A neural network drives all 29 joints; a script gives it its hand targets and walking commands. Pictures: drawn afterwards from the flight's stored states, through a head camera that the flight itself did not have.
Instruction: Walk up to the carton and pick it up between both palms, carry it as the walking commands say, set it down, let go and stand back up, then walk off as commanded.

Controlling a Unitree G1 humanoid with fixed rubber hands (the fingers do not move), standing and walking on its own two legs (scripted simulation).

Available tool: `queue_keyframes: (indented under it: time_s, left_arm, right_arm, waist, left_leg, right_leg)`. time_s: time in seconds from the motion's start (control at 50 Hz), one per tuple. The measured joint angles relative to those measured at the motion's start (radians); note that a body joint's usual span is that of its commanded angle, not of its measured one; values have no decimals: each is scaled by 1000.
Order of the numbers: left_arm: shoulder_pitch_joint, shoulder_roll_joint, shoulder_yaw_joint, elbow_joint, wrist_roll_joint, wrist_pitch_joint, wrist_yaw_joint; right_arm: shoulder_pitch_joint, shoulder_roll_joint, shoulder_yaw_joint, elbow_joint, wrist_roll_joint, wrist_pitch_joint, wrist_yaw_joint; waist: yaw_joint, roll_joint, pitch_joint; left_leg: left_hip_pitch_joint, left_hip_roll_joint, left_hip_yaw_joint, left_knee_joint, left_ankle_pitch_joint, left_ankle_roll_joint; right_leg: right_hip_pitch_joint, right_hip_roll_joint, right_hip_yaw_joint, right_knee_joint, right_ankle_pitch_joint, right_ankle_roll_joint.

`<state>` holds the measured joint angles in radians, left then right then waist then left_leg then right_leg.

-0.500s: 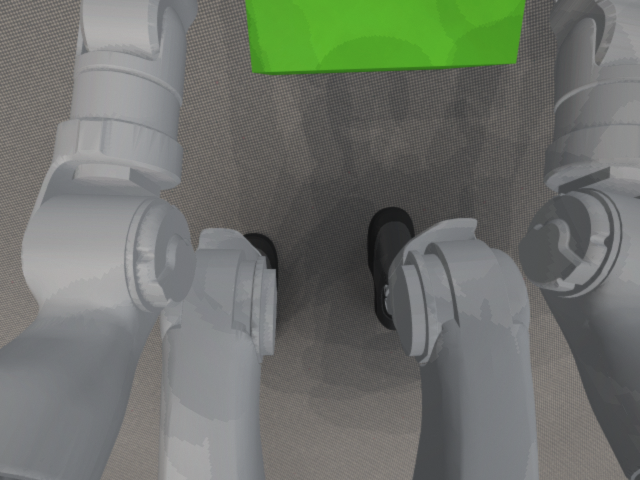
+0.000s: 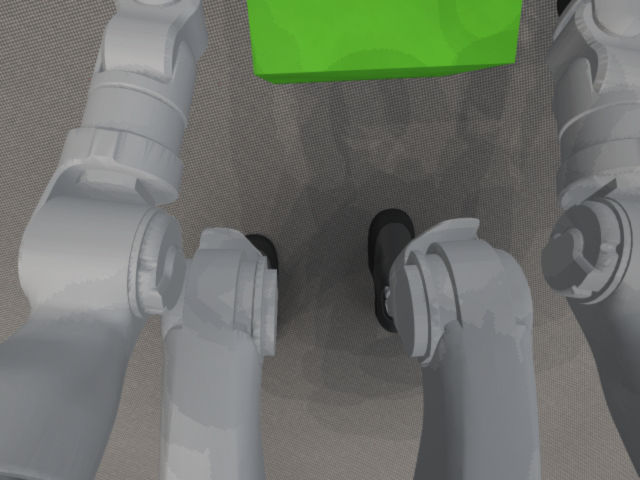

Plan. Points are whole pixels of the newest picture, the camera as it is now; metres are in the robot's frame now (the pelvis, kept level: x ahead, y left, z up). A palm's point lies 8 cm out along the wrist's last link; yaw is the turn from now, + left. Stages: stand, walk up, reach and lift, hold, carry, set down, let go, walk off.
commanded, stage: set down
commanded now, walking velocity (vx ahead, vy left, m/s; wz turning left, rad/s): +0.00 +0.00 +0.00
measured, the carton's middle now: out of the picture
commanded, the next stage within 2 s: let go in 1.62 s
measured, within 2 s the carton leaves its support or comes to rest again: neither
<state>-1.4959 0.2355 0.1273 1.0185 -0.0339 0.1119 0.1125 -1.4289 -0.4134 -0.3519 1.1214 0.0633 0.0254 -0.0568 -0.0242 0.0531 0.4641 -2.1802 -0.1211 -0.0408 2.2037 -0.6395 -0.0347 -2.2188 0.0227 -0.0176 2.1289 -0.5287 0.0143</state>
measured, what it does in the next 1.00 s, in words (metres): rises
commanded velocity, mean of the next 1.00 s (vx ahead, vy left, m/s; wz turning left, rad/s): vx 0.00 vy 0.00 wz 0.00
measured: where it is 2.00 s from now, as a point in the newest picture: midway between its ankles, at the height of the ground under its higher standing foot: (323, 302)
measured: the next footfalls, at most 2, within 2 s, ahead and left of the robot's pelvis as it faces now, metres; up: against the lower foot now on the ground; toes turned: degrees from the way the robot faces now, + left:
none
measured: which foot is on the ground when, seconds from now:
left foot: down 0.00-1.00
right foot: down 0.00-1.00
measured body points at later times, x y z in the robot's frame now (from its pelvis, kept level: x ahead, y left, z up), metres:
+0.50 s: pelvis -0.02 +0.00 +0.00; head +0.36 -0.01 +0.24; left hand +0.57 +0.13 -0.15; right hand +0.55 -0.26 -0.16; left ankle +0.10 +0.11 -0.35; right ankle +0.13 -0.12 -0.35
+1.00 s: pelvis -0.01 -0.01 +0.11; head +0.35 -0.02 +0.36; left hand +0.58 +0.13 +0.00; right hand +0.55 -0.27 -0.01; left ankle +0.10 +0.11 -0.35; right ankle +0.13 -0.12 -0.35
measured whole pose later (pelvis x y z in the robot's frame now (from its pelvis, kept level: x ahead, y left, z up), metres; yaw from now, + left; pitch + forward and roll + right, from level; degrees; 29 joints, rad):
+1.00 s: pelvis -0.01 -0.01 +0.11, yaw +2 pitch +28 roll +1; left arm -1.49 0.33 0.08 0.74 -0.12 0.37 0.15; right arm -1.37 -0.48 -0.30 0.73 0.14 0.33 -0.07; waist -0.04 0.03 0.52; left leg -1.76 -0.12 -0.04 1.85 -0.57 -0.04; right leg -1.81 0.01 0.01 1.82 -0.49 0.00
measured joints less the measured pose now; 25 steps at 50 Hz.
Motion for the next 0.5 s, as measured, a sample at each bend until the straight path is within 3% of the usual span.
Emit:
queue_keyframes:
  time_s: [0.26,0.34,0.4,0.5]
  left_arm:
    - [0,53,-5,30,-21,-5,1]
    - [-1,65,-20,19,-44,-5,3]
    - [-2,78,-39,-87,-77,16,19]
    - [-4,78,-50,-102,-85,90,35]
  right_arm:
    - [-31,-40,27,78,41,-3,15]
    - [-26,-42,28,4,67,2,6]
    - [-38,-55,32,-114,86,26,-7]
    - [-33,-69,40,-125,86,114,-14]
  waist:
    - [0,-3,1]
    - [0,-2,10]
    - [0,0,77]
    - [0,2,60]
  left_leg:
    - [0,0,0,1,9,-4]
    - [3,0,0,1,14,-4]
    - [44,0,1,1,22,-5]
    - [67,0,4,-3,29,-6]
  right_leg:
    - [-2,-1,-1,2,9,0]
    - [2,-2,-1,2,14,0]
    - [43,-3,0,2,22,0]
    - [64,-3,3,2,29,0]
